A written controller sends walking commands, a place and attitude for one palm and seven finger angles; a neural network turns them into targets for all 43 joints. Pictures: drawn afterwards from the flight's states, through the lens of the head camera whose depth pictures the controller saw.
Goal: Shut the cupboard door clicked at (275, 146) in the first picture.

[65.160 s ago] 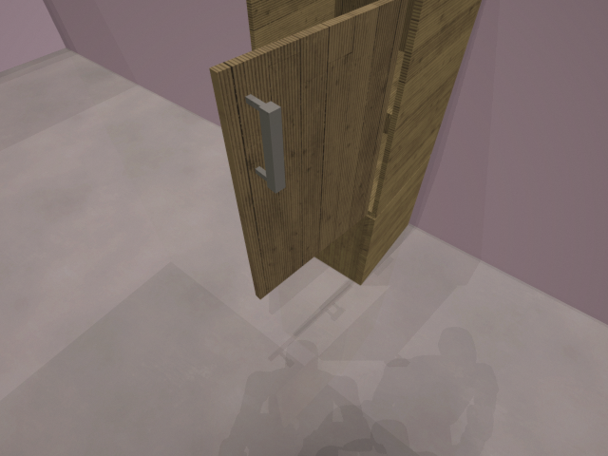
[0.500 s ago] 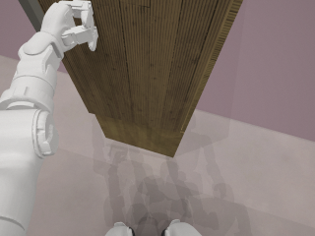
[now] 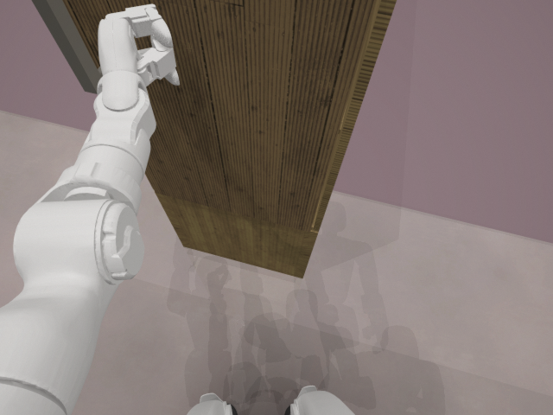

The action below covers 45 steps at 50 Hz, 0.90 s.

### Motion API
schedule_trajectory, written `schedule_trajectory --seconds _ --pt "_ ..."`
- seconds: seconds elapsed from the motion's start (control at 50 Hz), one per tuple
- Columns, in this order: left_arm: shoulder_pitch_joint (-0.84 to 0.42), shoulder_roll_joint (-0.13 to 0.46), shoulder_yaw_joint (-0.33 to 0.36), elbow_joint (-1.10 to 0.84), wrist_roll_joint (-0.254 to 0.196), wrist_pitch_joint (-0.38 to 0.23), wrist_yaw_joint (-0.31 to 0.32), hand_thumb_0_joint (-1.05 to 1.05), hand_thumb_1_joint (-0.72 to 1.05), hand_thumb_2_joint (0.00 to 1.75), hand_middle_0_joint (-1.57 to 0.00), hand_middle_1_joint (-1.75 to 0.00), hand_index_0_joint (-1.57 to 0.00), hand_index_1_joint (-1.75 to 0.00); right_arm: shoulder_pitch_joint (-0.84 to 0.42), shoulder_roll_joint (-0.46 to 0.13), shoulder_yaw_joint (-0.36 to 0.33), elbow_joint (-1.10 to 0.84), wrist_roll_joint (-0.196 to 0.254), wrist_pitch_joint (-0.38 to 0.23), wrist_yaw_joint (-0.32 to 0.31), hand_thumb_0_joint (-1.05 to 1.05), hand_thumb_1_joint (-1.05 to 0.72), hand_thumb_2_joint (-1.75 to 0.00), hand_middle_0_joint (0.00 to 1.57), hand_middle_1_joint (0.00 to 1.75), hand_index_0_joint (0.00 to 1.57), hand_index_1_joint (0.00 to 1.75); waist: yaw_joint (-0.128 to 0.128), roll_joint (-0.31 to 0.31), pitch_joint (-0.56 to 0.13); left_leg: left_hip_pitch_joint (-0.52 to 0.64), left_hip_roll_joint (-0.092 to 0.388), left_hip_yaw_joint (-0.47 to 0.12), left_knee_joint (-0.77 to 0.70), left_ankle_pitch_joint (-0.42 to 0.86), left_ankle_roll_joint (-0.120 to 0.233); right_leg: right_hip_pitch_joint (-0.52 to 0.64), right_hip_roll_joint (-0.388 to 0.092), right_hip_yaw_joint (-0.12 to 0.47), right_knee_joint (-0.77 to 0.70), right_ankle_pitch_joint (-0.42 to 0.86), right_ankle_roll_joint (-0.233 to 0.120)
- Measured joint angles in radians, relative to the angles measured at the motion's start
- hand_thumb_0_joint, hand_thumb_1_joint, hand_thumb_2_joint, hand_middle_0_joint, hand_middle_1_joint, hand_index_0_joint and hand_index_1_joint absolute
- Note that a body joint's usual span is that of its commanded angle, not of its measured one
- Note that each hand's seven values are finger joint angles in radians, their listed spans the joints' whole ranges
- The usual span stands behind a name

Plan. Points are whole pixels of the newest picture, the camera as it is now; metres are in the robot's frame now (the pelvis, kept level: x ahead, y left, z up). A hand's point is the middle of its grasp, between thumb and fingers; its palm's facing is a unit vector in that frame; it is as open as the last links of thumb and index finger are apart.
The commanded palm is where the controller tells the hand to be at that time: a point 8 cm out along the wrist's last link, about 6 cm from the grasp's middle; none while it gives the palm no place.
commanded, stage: pull the fist back off the door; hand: left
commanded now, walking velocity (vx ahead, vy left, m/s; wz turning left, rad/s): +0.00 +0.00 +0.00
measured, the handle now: (78, 33) +0.63 +0.19 +0.16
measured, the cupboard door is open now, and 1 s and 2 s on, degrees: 0 0 0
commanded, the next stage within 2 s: draw the hand back to the body in 0.56 s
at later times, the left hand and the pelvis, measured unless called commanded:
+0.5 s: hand (152, 103) +0.49 +0.09 +0.16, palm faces +0.00 -1.00 +0.02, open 3.1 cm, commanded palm +0.46 +0.13 +0.17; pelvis +0.02 +0.00 +0.02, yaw +0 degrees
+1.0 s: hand (111, 142) +0.42 +0.13 +0.17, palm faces +0.04 -1.00 +0.01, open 3.1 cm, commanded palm +0.38 +0.17 +0.18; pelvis +0.02 +0.00 +0.03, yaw -2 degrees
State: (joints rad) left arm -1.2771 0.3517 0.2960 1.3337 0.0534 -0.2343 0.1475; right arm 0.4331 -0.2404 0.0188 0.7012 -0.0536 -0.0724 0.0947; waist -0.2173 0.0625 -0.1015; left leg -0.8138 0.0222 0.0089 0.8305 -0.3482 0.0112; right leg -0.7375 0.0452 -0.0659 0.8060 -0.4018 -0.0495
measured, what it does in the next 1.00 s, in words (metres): stands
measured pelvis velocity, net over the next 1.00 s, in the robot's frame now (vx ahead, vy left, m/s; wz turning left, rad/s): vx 0.02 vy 0.00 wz -0.03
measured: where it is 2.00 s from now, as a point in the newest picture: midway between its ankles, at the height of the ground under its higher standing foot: outside the picture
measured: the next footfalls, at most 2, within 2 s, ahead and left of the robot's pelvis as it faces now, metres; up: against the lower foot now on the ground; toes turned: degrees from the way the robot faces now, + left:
none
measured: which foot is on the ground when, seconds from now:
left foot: down 0.00-1.00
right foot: down 0.00-1.00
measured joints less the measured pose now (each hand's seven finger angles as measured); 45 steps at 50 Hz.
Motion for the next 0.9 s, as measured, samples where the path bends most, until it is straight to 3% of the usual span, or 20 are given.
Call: schedule_trajectory --seconds 0.12,0.18,0.26,0.42,0.52,0.6,0.74,0.8,0.86,0.9 --pt "0.064 -0.006 0.083 -0.003 -0.083 0.009 -0.071 0.02 0.88 0.91 -1.30 -1.50 -1.30 -1.50 0.045 -0.006 0.000 0.002 0.026 0.023 -0.028 0.00 -0.91 -0.89 0.21 0.29 0.20 0.30 0.008 0.006 0.008 0.092 0.012 0.028 -0.069 0.016 -0.001 0.078 0.013 0.031 -0.065 0.027 0.000" --pt "0.121 -0.007 0.102 -0.049 -0.077 -0.034 -0.075 0.02 0.89 0.90 -1.30 -1.50 -1.30 -1.50 0.068 -0.021 -0.008 -0.006 0.030 0.024 -0.033 0.00 -0.91 -0.89 0.21 0.29 0.20 0.30 0.015 0.006 0.001 0.130 0.017 0.040 -0.091 0.016 -0.002 0.111 0.017 0.043 -0.086 0.031 -0.001" --pt "0.199 -0.001 0.066 -0.106 -0.068 -0.053 -0.092 0.01 0.90 0.90 -1.30 -1.50 -1.30 -1.50 0.078 -0.036 -0.025 -0.013 0.039 0.038 -0.030 0.00 -0.91 -0.89 0.20 0.29 0.20 0.30 0.034 -0.001 -0.003 0.171 0.016 0.046 -0.109 0.014 -0.003 0.148 0.017 0.050 -0.100 0.030 -0.001" --pt "0.407 -0.120 -0.046 -0.316 -0.175 0.004 -0.132 0.01 0.91 0.90 -1.29 -1.50 -1.30 -1.50 0.017 -0.050 -0.049 -0.021 0.071 0.048 -0.055 0.00 -0.91 -0.89 0.20 0.29 0.20 0.30 0.103 -0.015 0.022 0.262 0.005 0.029 -0.149 0.022 0.001 0.254 0.010 0.035 -0.155 0.038 0.003" --pt "0.462 -0.188 -0.128 -0.440 -0.163 -0.011 -0.092 0.02 0.91 0.90 -1.30 -1.50 -1.30 -1.50 -0.074 -0.046 -0.055 -0.027 0.075 0.015 -0.068 0.00 -0.91 -0.89 0.20 0.29 0.20 0.30 0.127 -0.019 0.032 0.282 -0.006 0.019 -0.142 0.019 0.005 0.279 -0.001 0.025 -0.150 0.031 0.007" --pt "0.425 -0.212 -0.155 -0.420 -0.150 0.014 -0.067 0.02 0.90 0.90 -1.30 -1.50 -1.31 -1.50 -0.139 -0.033 -0.043 -0.028 0.080 0.010 -0.070 0.00 -0.91 -0.89 0.20 0.29 0.20 0.30 0.134 -0.016 0.020 0.294 -0.016 0.020 -0.142 0.018 0.009 0.288 -0.012 0.025 -0.140 0.023 0.013" --pt "0.324 -0.208 -0.094 -0.287 -0.152 0.076 -0.050 0.01 0.90 0.90 -1.30 -1.50 -1.31 -1.50 -0.167 0.008 -0.002 -0.053 0.078 0.029 -0.066 0.00 -0.91 -0.89 0.20 0.29 0.20 0.30 0.129 -0.027 0.010 0.297 -0.021 0.028 -0.156 0.029 0.010 0.281 -0.017 0.032 -0.136 0.026 0.013" --pt "0.403 -0.197 -0.059 -0.362 -0.146 0.044 -0.062 0.02 0.90 0.90 -1.30 -1.50 -1.30 -1.50 -0.135 0.013 0.002 -0.071 0.075 0.038 -0.061 0.00 -0.91 -0.89 0.20 0.29 0.20 0.30 0.134 -0.020 0.002 0.307 -0.017 0.043 -0.165 0.028 0.010 0.282 -0.013 0.048 -0.138 0.028 0.012" --pt "0.535 -0.185 -0.073 -0.488 -0.143 0.019 -0.086 0.02 0.90 0.90 -1.29 -1.50 -1.30 -1.50 -0.092 0.008 -0.006 -0.076 0.080 0.046 -0.055 0.00 -0.91 -0.89 0.20 0.29 0.20 0.30 0.149 -0.005 -0.003 0.332 -0.014 0.055 -0.173 0.023 0.010 0.301 -0.010 0.060 -0.143 0.026 0.013" --pt "0.622 -0.181 -0.091 -0.575 -0.157 0.034 -0.110 0.01 0.90 0.90 -1.29 -1.50 -1.30 -1.50 -0.071 0.002 -0.011 -0.070 0.089 0.056 -0.055 0.00 -0.91 -0.89 0.20 0.29 0.20 0.30 0.161 0.001 0.000 0.357 -0.013 0.056 -0.181 0.021 0.010 0.326 -0.009 0.062 -0.152 0.025 0.014"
